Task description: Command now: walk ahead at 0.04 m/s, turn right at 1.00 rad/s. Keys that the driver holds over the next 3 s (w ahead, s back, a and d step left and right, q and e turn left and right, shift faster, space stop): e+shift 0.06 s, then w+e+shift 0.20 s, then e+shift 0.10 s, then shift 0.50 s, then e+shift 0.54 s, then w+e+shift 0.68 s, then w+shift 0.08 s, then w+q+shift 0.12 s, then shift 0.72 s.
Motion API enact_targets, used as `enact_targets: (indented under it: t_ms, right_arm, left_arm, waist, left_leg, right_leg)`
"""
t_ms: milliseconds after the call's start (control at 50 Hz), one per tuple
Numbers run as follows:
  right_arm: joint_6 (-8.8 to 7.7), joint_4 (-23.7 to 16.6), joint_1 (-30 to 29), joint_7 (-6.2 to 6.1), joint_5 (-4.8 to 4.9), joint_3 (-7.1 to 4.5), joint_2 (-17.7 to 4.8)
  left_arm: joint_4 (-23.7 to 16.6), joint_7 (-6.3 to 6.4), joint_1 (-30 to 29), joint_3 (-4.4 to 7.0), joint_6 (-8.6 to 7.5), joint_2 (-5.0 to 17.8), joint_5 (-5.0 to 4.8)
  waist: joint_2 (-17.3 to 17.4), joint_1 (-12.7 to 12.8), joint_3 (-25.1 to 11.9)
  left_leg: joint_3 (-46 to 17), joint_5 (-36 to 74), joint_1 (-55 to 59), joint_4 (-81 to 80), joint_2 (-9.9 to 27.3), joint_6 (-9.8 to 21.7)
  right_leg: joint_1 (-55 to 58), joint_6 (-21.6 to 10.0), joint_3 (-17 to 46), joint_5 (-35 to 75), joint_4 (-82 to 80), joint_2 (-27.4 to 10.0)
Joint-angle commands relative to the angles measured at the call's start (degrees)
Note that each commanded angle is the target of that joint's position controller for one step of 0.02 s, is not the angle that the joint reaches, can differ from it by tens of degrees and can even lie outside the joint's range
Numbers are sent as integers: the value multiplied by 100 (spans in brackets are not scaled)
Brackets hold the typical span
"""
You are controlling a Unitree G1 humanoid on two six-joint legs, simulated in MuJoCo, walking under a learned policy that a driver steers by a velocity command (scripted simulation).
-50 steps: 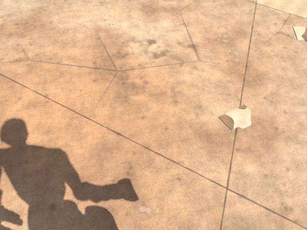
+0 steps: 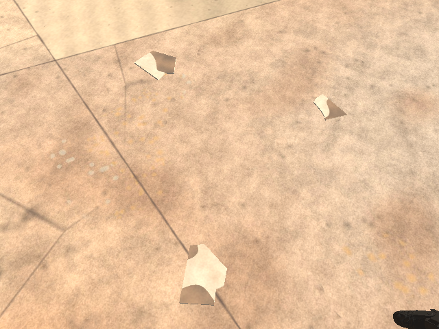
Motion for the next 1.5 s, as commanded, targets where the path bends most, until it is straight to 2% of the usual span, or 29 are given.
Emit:
enact_targets:
  t_ms: [20, 60, 120, 140, 160, 180, 200, 260, 400, 540, 580, 600, 620, 640, 700, 760, 860, 960, 1020, 1040, 1060, 1080, 1100, 1140, 1260, 1400, 1460, 1480, 1500]
  right_arm:
    - [-123, -350, -52, -45, 50, -163, -598]
    - [-182, -336, -54, -67, 97, -161, -627]
    - [-259, -133, 581, -116, 126, -190, -654]
    - [-286, -76, 833, -199, 147, -290, -951]
    - [-324, -169, 1070, -225, 97, -363, -1435]
    - [-328, -139, 605, -215, -42, -450, -1704]
    - [-348, -126, 405, -174, -45, -381, -1301]
    - [-413, -189, 281, -25, 7, -233, -922]
    - [-657, 261, 1562, 113, -44, -272, -877]
    - [-573, 592, 1850, 146, 101, -296, -1010]
    - [-543, 659, 1879, 127, 199, -258, -1014]
    - [-559, 593, 1909, 126, 202, -212, -918]
    - [-532, 245, 2272, 203, 137, 12, -68]
    - [-383, 267, 2213, 126, 135, -93, -541]
    - [-319, 371, 1592, 133, 128, -61, -553]
    - [-159, 670, 2180, 161, 26, -76, -481]
    - [7, 684, 1791, 76, 24, -47, -235]
    - [-29, 389, 1234, -48, 53, -129, -344]
    - [-194, 408, 1570, -111, 77, -112, -240]
    - [-269, 447, 1836, -143, 28, -148, -385]
    - [-299, 421, 2034, -187, -93, -254, -897]
    - [-230, 271, 1355, -164, -71, -390, -1391]
    - [-215, 162, 1240, -153, -59, -290, -988]
    - [-213, -18, 631, -137, -32, -126, -479]
    - [-216, 67, 1039, -137, -29, -199, -626]
    - [-255, 138, 1051, 108, 17, -353, -876]
    - [-234, 127, 1140, 162, -34, -441, -1053]
    - [-218, 56, 884, 153, -55, -440, -1054]
    - [-204, -27, 676, 160, -95, -372, -828]
  left_arm:
    - [-328, 6, 69, 293, -50, 1018, 20]
    - [-306, -10, 30, 300, -37, 1045, 27]
    - [-437, -101, -530, 266, -29, 953, 69]
    - [-400, -77, -395, 203, -82, 714, 40]
    - [-547, -20, -242, 83, -131, 267, -56]
    - [-701, -30, -785, 106, -179, 694, 101]
    - [-708, -98, -904, 161, -182, 988, 197]
    - [-503, -385, -303, 95, -90, 834, 197]
    - [-784, -418, -1214, -101, -110, 470, 135]
    - [-825, -337, -1595, -294, -168, 145, 156]
    - [-507, -223, -653, -204, -266, 346, 259]
    - [-311, -156, 18, -135, -338, 582, 335]
    - [-380, -62, 113, -78, -383, 1077, 272]
    - [-391, 69, 482, 34, -338, 1241, -92]
    - [-217, 196, -620, -315, -322, 161, -91]
    - [-96, 200, -858, -355, -346, 158, -4]
    - [208, 99, -854, -365, -386, 114, 75]
    - [340, 43, -650, -102, -198, 550, 50]
    - [301, 74, -892, -28, -123, 552, -6]
    - [238, 98, -999, -40, -114, 447, -74]
    - [112, 119, -921, -129, -136, 3, -136]
    - [64, 144, -871, -84, -114, 57, -72]
    - [135, 113, -869, 52, -76, 554, 169]
    - [391, 2, -371, 151, 41, 548, 110]
    - [64, -230, -787, 39, 158, 254, 5]
    - [-441, -272, -1103, -29, 176, 138, -88]
    - [-624, -360, -1164, 59, 162, 407, 8]
    - [-482, -394, -703, 107, 125, 476, 52]
    - [-48, -353, 392, 230, 50, 725, 76]
  waist:
    - [-561, -120, -883]
    - [-702, -128, -843]
    - [-596, -656, -823]
    - [62, -788, -820]
    - [1066, -765, -1233]
    - [909, -686, -658]
    - [515, -497, -509]
    - [677, -263, -442]
    - [439, -761, 132]
    - [1117, -800, -359]
    - [934, -322, -970]
    - [524, 33, -1469]
    - [-984, -287, -2355]
    - [-942, 112, -3128]
    - [-426, -371, -1298]
    - [-531, -710, -1139]
    - [-765, -609, -909]
    - [-724, -439, -543]
    - [-615, -725, -668]
    - [-395, -864, -764]
    - [593, -815, -915]
    - [1709, -675, -468]
    - [913, -599, -354]
    - [437, -216, -354]
    - [726, -634, -452]
    - [997, -691, -687]
    - [998, -666, -770]
    - [731, -356, -687]
    - [-207, 151, -839]
  left_leg:
    - [31, -1, 191, -437, -303, 99]
    - [24, -86, 595, -919, -465, 161]
    - [117, -78, 2861, -2621, -507, 204]
    - [-317, -564, 3761, -3290, 144, 284]
    - [-1881, -1875, 4330, -3735, 1868, 630]
    - [-2817, -2373, 3413, -4274, 2204, 939]
    - [-2277, -2218, 2918, -4146, 1978, 912]
    - [-840, -1530, 2450, -4107, 1308, 683]
    - [733, 1932, 2724, -3919, 1354, 1007]
    - [1565, 5243, 2902, -2717, 1237, 888]
    - [1682, 5588, 2780, -1381, 1167, 756]
    - [1800, 4284, 1918, -358, 1093, 539]
    - [1878, -1316, 95, 1251, 584, 249]
    - [1216, -1748, 186, 2165, 125, 215]
    - [799, -929, 79, 1329, 597, 225]
    - [970, -431, 1037, 847, 389, 145]
    - [996, -174, 1457, -395, 260, 185]
    - [854, -422, 1090, -798, -48, 314]
    - [790, 13, 1819, -2108, -187, 397]
    - [541, 346, 2491, -2867, 139, 460]
    - [-535, 1, 3143, -3550, 1464, 735]
    - [-1556, 750, 2441, -3938, 2544, 1424]
    - [-1184, 1531, 2104, -3799, 2493, 1663]
    - [3, 2149, 2019, -3493, 1801, 1402]
    - [1174, 3389, 3068, -3026, 1658, 1302]
    - [1920, 3956, 2823, -2415, 1957, 1100]
    - [1749, -575, 2178, -2824, 2266, 851]
    - [1849, -1879, 1471, -2582, 2210, 712]
    - [2250, -2346, 425, -1249, 1773, 487]
  right_leg:
    - [922, -461, 2122, 155, -495, -1550]
    - [870, -397, 2281, 499, -367, -1494]
    - [-892, -37, 2387, -3298, -535, -964]
    - [-1801, 290, 1708, -4060, 385, -506]
    - [-2450, 490, 306, -3883, 2270, -10]
    - [-3017, 600, -301, -2196, 3049, -287]
    - [-2782, 614, -333, -1513, 3457, -765]
    - [-2659, 658, -835, -929, 4640, -919]
    - [-2755, 823, -1359, -572, 3858, -1572]
    - [-844, 477, -2177, -1089, 1158, -1111]
    - [537, 184, -2050, -455, 101, -869]
    - [1882, 32, -1467, 573, -269, -1402]
    - [3812, -508, 746, 3453, 321, -3523]
    - [3532, -1379, 1380, 5068, 340, -4045]
    - [1914, -814, -218, 3677, -199, -2885]
    - [893, -666, -781, 3662, -493, -2491]
    - [246, -602, -700, 1260, -892, -2352]
    - [207, -756, 475, 67, -777, -2465]
    - [102, -490, 784, 436, -374, -2223]
    - [-335, -175, 651, -2, -54, -1932]
    - [-1050, 219, -39, -1357, 1001, -1371]
    - [-1709, 449, -1434, -2718, 2155, -491]
    - [-1502, 514, -1244, -2729, 3212, -1042]
    - [-1288, 648, -1288, -2171, 4040, -1150]
    - [-1710, 1031, -1757, -1750, 3499, -1424]
    - [-491, 668, -2389, -1887, 1881, -1480]
    - [274, 316, -2521, -2299, 1293, -1466]
    - [1030, 159, -2513, -2226, 904, -1411]
    - [2296, -163, -1838, -2853, 354, -1525]
Next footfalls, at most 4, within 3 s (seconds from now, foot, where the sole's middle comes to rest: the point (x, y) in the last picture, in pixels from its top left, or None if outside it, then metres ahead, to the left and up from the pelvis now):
0.14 left None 0.12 0.15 -0.77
0.60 right None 0.20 -0.15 -0.77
1.04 left None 0.28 0.02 -0.77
1.50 right None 0.12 -0.12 -0.77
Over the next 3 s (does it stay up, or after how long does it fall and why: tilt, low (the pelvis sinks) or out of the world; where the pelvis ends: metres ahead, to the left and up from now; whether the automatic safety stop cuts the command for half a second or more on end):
stays up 0.18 -0.91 0.00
